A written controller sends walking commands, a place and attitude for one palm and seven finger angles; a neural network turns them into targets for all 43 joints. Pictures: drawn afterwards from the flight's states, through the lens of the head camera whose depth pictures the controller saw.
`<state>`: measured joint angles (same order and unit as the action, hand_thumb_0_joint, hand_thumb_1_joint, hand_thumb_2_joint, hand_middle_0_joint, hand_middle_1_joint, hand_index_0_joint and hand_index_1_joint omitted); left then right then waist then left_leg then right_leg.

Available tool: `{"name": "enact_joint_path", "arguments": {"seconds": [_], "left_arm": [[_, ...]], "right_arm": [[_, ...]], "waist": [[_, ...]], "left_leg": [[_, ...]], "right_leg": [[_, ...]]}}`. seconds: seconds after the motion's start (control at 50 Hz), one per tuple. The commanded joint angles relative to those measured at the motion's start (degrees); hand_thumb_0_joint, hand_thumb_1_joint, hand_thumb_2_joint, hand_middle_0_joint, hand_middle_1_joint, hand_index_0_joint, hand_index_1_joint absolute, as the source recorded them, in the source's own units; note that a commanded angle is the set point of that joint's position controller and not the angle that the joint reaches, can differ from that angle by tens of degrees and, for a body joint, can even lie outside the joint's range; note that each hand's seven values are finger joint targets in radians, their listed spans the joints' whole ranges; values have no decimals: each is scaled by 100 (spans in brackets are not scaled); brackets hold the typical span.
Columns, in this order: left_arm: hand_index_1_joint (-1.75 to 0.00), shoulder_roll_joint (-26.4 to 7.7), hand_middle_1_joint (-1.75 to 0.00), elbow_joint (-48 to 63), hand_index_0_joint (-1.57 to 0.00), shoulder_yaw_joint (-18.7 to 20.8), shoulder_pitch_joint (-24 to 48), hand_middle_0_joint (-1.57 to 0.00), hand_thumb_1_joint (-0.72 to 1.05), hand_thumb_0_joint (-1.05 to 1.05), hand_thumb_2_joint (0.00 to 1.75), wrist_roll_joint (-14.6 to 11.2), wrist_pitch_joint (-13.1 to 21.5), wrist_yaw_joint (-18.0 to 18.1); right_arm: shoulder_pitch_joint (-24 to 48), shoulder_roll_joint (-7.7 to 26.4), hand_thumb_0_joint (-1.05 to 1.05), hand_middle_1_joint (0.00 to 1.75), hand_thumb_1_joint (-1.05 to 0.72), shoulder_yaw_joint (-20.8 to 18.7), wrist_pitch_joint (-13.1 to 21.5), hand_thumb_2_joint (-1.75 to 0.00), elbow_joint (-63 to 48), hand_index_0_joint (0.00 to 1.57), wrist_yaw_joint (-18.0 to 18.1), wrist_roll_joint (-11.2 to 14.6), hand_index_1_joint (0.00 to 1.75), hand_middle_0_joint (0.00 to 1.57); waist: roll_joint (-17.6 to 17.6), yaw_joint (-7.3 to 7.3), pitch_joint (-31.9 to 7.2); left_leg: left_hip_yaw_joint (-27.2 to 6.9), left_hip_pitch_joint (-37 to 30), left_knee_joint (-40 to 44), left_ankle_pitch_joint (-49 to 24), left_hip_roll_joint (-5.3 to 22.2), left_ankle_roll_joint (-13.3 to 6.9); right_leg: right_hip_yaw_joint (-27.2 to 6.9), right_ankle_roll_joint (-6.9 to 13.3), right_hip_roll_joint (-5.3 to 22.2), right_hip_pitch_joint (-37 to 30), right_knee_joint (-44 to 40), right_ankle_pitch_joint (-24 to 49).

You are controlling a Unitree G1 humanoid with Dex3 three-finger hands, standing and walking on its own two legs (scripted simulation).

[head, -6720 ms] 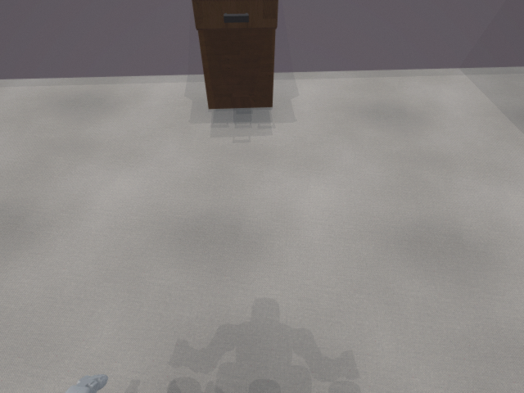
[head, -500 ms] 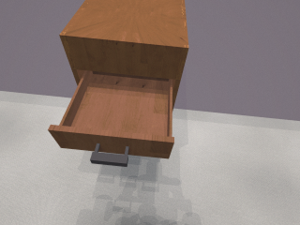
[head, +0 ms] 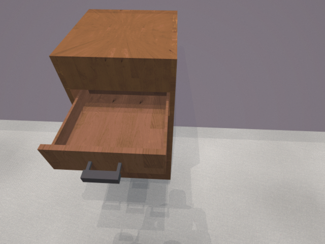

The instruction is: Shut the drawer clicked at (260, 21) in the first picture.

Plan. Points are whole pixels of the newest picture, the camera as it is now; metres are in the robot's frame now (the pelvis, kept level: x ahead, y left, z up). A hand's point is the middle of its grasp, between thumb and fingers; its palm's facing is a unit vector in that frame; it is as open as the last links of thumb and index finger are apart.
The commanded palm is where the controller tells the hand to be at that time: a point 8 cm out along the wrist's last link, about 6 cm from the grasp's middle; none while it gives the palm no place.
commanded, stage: come to a stop and stand still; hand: left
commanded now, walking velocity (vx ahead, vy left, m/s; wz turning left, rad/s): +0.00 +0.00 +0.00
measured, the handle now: (103, 170) +0.34 +0.20 -0.08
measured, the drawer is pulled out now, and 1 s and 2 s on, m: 0.28 0.28 0.28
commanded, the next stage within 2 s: look again from close up in 0.64 s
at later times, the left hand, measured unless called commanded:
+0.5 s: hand out of the picture +0.02 +0.17 -0.18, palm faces +0.05 -0.98 -0.18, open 7.4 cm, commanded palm none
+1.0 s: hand out of the picture +0.06 +0.22 -0.19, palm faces -0.01 -0.98 -0.21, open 7.4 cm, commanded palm none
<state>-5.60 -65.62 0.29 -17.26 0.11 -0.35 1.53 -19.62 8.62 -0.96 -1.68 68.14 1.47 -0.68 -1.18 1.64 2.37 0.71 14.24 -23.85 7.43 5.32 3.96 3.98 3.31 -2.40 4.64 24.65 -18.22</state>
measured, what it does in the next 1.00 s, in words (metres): shifts its weight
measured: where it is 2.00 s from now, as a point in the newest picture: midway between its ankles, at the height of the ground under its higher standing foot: outside the picture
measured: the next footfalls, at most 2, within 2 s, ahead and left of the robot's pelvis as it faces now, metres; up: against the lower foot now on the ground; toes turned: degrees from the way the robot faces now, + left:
none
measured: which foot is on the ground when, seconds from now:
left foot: down 0.00-1.00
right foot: down 0.00-1.00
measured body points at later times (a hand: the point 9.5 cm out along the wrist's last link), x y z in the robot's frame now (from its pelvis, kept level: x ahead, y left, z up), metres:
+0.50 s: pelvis +0.04 +0.01 +0.00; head +0.05 +0.00 +0.45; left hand +0.02 +0.22 -0.16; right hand +0.05 -0.21 -0.16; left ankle +0.06 +0.17 -0.74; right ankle -0.05 -0.08 -0.74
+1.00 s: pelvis +0.04 +0.04 -0.01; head +0.05 +0.05 +0.44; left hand +0.06 +0.27 -0.17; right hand +0.06 -0.19 -0.16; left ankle +0.06 +0.15 -0.74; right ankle -0.05 -0.08 -0.74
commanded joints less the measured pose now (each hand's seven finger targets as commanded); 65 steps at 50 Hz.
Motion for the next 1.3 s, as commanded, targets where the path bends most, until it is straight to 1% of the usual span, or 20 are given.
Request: {"name": "enact_joint_path", "arguments": {"seconds": [0.0,0.22,0.5,0.7,0.72,0.74,0.76,0.78,0.8,0.82,0.84,0.86,0.88,0.9,0.94,0.96,1.0,1.08,1.14,1.28], "left_arm": [[-30,-717,-30,153,-20,120,-299,-20,90,0,90,-10,75,65],[-30,-606,-30,73,-20,131,-557,-20,90,0,90,8,102,124],[-30,-728,-30,108,-20,125,-554,-20,90,0,90,38,86,128],[-30,-844,-30,124,-20,111,-496,-20,90,0,90,37,83,112],[-30,-987,-30,148,-20,86,-926,-20,90,0,90,181,376,338],[-30,-1244,-30,417,-20,175,-704,-20,90,0,90,192,420,304],[-30,-1307,-30,563,-20,150,-516,-20,90,0,90,180,428,273],[-30,-1240,-30,741,-20,106,-412,-20,90,0,90,146,433,245],[-30,-1249,-30,839,-20,94,-321,-20,90,0,90,91,429,227],[-30,-1195,-30,952,-20,103,-355,-20,90,0,90,53,386,218],[-30,-1072,-30,1002,-20,102,-461,-20,90,0,90,37,315,225],[-30,-943,-30,1038,-20,57,-498,-20,90,0,90,53,222,217],[-30,-883,-30,1013,-20,36,-531,-20,90,0,90,57,151,194],[-30,-875,-30,978,-20,23,-606,-20,90,0,90,73,110,177],[-30,-986,-30,950,-20,-11,-605,-20,90,0,90,85,109,151],[-30,-1053,-30,989,-20,2,-473,-20,90,0,90,92,94,140],[-30,-1063,-30,1037,-20,16,-399,-20,90,0,90,72,83,140],[-30,-1059,-30,1055,-20,9,-409,-20,90,0,90,82,27,102],[-30,-1060,-30,1019,-20,-14,-494,-20,90,0,90,97,34,82],[-30,-1085,-30,940,-20,-42,-546,-20,90,0,90,84,94,72]], "right_arm": [[-176,277,0,30,-90,7,139,-90,-210,20,72,-4,30,20],[-161,239,0,30,-90,-9,202,-90,-204,20,145,28,30,20],[213,460,0,30,-90,-2,215,-90,-373,20,153,23,30,20],[353,575,0,30,-90,17,213,-90,-438,20,131,26,30,20],[978,751,0,30,-90,-36,326,-90,-946,20,28,45,30,20],[660,356,0,30,-90,-4,280,-90,-1192,20,-33,32,30,20],[493,421,0,30,-90,-36,253,-90,-1227,20,-51,-34,30,20],[167,481,0,30,-90,-42,283,-90,-1259,20,-34,-17,30,20],[3,556,0,30,-90,-55,309,-90,-1215,20,-35,-7,30,20],[-154,698,0,30,-90,-69,343,-90,-1194,20,-20,-15,30,20],[-111,802,0,30,-90,-78,336,-90,-1215,20,11,-20,30,20],[19,864,0,30,-90,-80,316,-90,-1251,20,36,-17,30,20],[194,889,0,30,-90,-50,263,-90,-1280,20,51,-10,30,20],[388,826,0,30,-90,-22,228,-90,-1342,20,42,-5,30,20],[423,663,0,30,-90,32,221,-90,-1429,20,5,1,30,20],[290,700,0,30,-90,11,238,-90,-1399,20,-5,-15,30,20],[210,830,0,30,-90,5,262,-90,-1349,20,-14,-11,30,20],[287,881,0,30,-90,10,264,-90,-1318,20,-38,-9,30,20],[306,877,0,30,-90,2,241,-90,-1318,20,-66,-10,30,20],[171,821,0,30,-90,26,290,-90,-1134,20,-67,15,30,20]], "waist": [[163,-113,491],[278,-152,82],[166,-167,96],[180,-196,93],[478,-387,425],[1050,-101,248],[1150,-49,-175],[1157,94,-665],[1024,177,-905],[559,155,-1001],[157,40,-822],[-429,-69,-443],[-743,-181,-108],[-647,-282,309],[-236,-218,474],[-398,-153,240],[-26,-154,-85],[-265,-239,232],[-68,-248,284],[98,-212,-48]], "left_leg": [[-106,-380,35,-322,52,-270],[-6,-581,-139,-999,107,-319],[-10,-930,-121,-1539,139,-403],[-51,-952,-5,-1434,122,-421],[372,-245,-1658,-1160,-21,-329],[153,633,-1719,1156,-303,-463],[325,614,-1418,1302,-281,-544],[356,281,-1187,1091,-453,-583],[382,-51,-899,296,-478,-624],[180,-444,-893,-943,-270,-732],[-137,-643,-952,-1716,51,-877],[-437,-466,-779,-1907,348,-1037],[-644,-136,-549,-1610,450,-1084],[-687,305,-475,-998,372,-1034],[-483,417,-544,-193,65,-835],[-470,164,-474,-410,61,-794],[-553,4,-387,-317,123,-814],[-796,258,234,773,181,-863],[-761,289,407,1391,116,-807],[-553,-230,174,405,101,-768]], "right_leg": [[-801,-43,875,1027,-1100,168],[-558,-148,828,389,-582,2312],[-514,-219,848,374,-518,2492],[-494,-243,875,290,-594,2292],[-1119,-720,1200,850,-729,5365],[-1001,-489,1450,62,-167,6417],[-896,-149,1470,-313,224,6851],[-702,9,1278,-415,634,6765],[-616,-14,1114,-440,1026,6529],[-530,-84,952,-118,1276,5482],[-499,-118,782,423,1206,3934],[-421,-171,548,762,1045,2155],[-332,-155,381,844,767,711],[-401,-107,362,858,376,109],[-761,-12,575,942,-44,421],[-719,-47,571,887,110,612],[-601,-89,527,759,215,354],[-491,-146,475,871,140,-358],[-560,-131,546,941,-10,-421],[-684,-154,680,957,-137,114]]}}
